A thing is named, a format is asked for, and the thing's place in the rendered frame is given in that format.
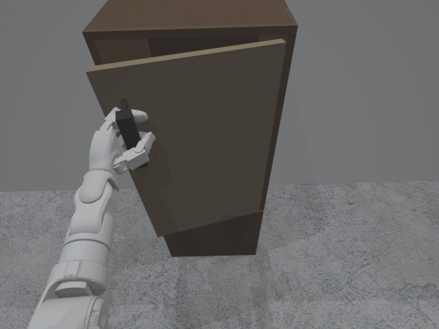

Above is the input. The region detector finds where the cupboard door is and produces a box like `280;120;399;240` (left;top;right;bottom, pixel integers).
86;38;286;237

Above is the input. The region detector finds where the robot left forearm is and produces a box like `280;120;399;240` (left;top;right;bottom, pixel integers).
27;170;120;329

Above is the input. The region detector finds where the left robot hand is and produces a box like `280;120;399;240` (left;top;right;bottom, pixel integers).
89;107;156;181

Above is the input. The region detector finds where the left robot upper arm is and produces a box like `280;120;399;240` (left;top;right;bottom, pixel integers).
30;295;109;329

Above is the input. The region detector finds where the handle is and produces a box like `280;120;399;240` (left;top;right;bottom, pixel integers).
115;98;148;169

